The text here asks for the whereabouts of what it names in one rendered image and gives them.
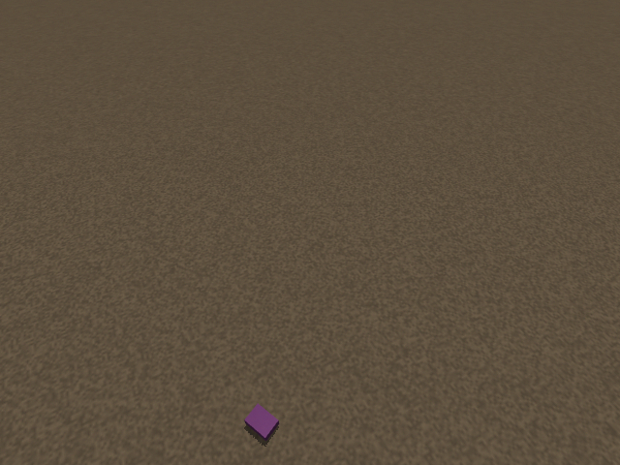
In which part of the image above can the small box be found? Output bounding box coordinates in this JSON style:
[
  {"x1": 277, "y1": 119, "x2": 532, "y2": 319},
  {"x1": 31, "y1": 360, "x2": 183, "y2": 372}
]
[{"x1": 244, "y1": 404, "x2": 279, "y2": 441}]

